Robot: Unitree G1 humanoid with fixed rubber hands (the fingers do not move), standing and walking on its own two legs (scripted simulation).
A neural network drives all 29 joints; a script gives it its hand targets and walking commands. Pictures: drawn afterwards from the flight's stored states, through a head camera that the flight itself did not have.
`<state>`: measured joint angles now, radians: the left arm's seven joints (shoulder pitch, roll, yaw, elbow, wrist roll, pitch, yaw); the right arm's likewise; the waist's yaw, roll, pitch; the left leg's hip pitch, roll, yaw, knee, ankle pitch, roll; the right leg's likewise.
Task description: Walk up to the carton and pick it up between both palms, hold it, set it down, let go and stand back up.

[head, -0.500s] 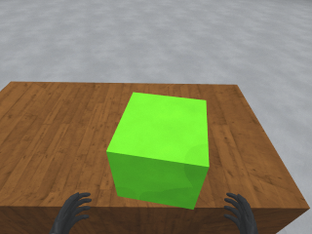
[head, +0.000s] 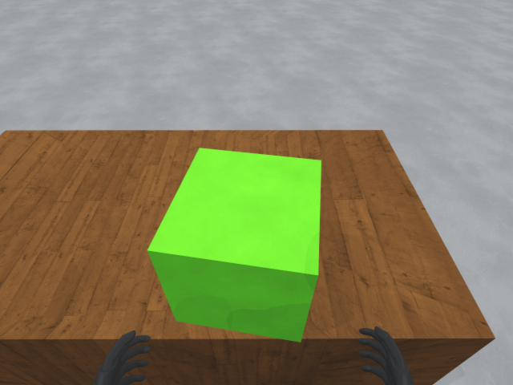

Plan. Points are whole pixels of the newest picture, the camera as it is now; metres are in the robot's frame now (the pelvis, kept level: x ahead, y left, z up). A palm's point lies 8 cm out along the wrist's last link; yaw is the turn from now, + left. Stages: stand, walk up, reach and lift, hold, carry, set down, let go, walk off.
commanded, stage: set down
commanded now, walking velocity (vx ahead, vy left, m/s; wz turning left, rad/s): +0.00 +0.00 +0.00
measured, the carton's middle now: (248, 241) +0.39 +0.04 -0.01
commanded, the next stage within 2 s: let go in 0.44 s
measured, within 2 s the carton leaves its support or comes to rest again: neither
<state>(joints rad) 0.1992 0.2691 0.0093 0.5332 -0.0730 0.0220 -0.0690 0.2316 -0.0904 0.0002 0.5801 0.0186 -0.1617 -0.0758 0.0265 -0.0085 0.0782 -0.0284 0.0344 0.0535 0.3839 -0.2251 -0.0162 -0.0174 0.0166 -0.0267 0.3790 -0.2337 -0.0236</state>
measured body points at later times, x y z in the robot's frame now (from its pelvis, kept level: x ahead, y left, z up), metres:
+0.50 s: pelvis +0.01 -0.01 +0.00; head +0.01 +0.00 +0.45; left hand +0.18 +0.22 -0.09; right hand +0.18 -0.24 -0.08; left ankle +0.00 +0.13 -0.74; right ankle -0.01 -0.10 -0.74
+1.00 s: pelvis +0.00 +0.01 +0.00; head -0.01 +0.01 +0.45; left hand +0.17 +0.24 -0.09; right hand +0.16 -0.23 -0.09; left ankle +0.00 +0.13 -0.74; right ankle -0.01 -0.10 -0.74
